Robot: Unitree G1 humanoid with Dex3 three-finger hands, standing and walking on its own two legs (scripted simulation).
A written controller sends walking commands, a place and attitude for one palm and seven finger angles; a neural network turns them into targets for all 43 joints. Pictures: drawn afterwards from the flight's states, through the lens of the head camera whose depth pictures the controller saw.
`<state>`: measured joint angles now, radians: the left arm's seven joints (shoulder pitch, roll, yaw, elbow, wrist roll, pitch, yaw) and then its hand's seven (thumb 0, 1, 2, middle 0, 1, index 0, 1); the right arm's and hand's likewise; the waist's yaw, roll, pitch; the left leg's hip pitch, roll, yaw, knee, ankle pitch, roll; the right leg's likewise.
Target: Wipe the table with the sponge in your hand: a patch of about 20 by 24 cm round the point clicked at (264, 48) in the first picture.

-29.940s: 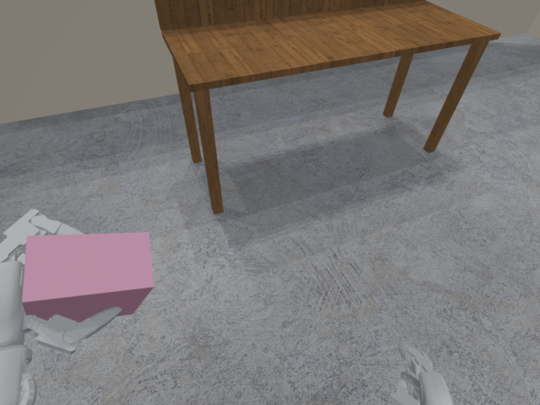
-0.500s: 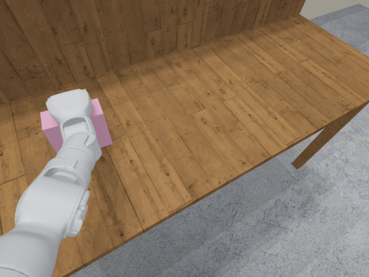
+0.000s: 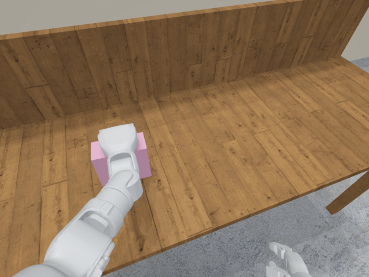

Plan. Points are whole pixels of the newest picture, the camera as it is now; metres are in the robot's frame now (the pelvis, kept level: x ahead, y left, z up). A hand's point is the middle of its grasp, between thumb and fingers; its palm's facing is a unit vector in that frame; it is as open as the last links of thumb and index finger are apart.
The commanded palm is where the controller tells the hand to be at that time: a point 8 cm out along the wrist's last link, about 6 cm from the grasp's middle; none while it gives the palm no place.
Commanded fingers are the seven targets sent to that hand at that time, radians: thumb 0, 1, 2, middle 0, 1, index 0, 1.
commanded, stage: wipe back along the third lane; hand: left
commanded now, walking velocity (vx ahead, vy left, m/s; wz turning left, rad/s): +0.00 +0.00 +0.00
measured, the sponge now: (124, 164) +0.39 +0.20 -0.02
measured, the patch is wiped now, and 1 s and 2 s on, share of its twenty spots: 0.90 0.90 0.90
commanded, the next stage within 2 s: slide back across to the middle lane in 0.90 s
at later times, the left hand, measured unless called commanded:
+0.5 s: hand (128, 171) +0.34 +0.17 +0.02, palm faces -0.06 -0.03 -1.00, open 10.4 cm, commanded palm +0.30 +0.14 +0.05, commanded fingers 0.00 0.10 1.30 -1.20 -1.60 -1.20 -1.60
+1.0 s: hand (132, 189) +0.30 +0.15 +0.02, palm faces -0.03 -0.06 -1.00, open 10.4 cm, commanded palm +0.26 +0.14 +0.05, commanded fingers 0.00 0.10 1.30 -1.20 -1.60 -1.20 -1.60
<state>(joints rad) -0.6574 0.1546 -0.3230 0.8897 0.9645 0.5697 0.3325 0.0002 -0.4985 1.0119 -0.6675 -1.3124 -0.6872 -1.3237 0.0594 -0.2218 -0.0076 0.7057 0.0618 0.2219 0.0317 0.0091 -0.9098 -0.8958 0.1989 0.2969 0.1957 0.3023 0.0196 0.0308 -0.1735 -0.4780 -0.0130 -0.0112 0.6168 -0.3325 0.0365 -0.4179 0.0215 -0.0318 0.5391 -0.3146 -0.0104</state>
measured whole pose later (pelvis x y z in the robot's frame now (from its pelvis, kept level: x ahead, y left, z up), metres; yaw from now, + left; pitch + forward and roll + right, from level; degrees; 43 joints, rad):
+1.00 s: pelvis -0.02 -0.03 +0.00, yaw -1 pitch +4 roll +0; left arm -0.31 0.16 -0.39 0.54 0.98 0.58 0.30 0.00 -0.49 1.01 -0.66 -1.32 -0.68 -1.33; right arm 0.02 -0.24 0.02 0.66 0.09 0.23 0.02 0.01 -0.91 -0.90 0.20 0.30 0.20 0.30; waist 0.06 0.05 -0.14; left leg -0.34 0.01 0.00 0.55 -0.29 0.00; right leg -0.32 0.04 -0.02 0.55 -0.30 -0.05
